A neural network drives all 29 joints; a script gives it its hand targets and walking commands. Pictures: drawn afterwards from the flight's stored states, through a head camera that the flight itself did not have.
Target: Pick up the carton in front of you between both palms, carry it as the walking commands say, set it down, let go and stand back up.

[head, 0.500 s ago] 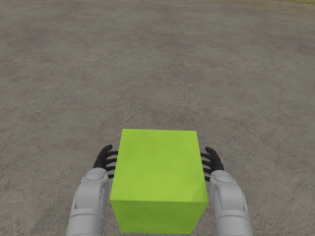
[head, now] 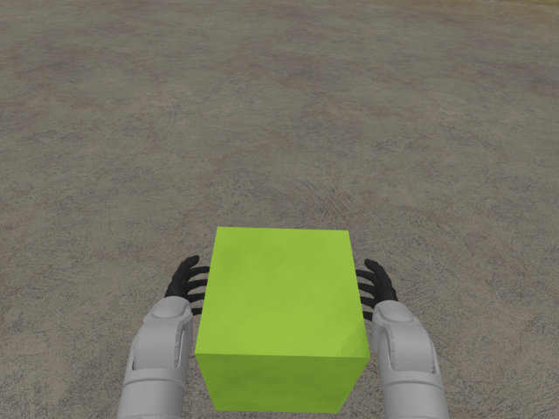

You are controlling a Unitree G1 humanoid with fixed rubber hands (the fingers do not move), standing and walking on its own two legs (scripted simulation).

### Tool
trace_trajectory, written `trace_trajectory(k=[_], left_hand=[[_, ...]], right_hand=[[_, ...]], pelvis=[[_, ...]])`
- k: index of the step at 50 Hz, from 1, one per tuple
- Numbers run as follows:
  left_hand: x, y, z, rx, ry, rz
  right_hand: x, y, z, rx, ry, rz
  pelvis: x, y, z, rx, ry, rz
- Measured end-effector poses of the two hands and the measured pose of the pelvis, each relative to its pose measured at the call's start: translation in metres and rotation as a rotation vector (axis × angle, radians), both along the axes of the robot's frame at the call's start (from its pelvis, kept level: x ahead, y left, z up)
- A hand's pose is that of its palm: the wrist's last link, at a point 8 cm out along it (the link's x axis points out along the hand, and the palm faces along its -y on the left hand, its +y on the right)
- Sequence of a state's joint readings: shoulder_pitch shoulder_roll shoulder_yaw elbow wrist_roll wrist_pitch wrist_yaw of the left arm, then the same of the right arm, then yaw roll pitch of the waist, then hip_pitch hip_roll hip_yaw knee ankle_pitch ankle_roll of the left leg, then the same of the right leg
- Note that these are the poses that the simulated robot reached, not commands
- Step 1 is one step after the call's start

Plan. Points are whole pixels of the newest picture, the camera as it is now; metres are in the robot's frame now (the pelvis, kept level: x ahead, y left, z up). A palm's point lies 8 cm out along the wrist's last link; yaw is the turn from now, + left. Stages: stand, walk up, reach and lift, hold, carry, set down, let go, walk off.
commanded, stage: carry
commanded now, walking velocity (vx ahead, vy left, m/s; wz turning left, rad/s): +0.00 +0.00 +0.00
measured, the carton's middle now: (279, 323) +0.31 +0.00 -0.04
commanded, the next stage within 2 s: hold in 0.38 s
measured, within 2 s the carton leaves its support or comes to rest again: neither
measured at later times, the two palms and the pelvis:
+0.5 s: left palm (164, 317) +0.27 +0.16 +0.04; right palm (377, 314) +0.28 -0.14 +0.05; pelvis -0.01 +0.00 +0.01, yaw +4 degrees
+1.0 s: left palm (162, 328) +0.25 +0.16 +0.06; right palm (375, 295) +0.31 -0.14 +0.06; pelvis -0.01 -0.05 +0.01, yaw +12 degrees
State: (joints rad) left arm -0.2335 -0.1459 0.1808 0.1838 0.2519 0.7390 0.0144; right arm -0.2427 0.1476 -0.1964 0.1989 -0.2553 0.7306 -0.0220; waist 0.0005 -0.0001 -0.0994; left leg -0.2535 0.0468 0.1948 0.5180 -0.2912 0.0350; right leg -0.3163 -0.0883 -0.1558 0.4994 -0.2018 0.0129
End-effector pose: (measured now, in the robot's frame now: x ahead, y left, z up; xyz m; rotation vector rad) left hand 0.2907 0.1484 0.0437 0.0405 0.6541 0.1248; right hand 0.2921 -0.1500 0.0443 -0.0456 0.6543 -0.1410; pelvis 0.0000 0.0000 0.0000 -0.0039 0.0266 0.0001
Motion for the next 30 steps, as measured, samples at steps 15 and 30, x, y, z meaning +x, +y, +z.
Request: trace_trajectory(k=[15, 30], left_hand=[[-0.004, 0.005, -0.001, 0.000, 0.000, 0.001], [-0.039, 0.029, 0.003, -0.004, 0.003, 0.121]], right_hand=[[-0.003, 0.005, 0.000, 0.000, 0.000, 0.000], [-0.001, 0.030, 0.006, -0.012, 0.003, 0.143]], pelvis=[[-0.004, 0.005, 0.000, -0.001, 0.000, 0.000], [-0.013, -0.008, 0.008, 0.016, -0.140, 0.131]])
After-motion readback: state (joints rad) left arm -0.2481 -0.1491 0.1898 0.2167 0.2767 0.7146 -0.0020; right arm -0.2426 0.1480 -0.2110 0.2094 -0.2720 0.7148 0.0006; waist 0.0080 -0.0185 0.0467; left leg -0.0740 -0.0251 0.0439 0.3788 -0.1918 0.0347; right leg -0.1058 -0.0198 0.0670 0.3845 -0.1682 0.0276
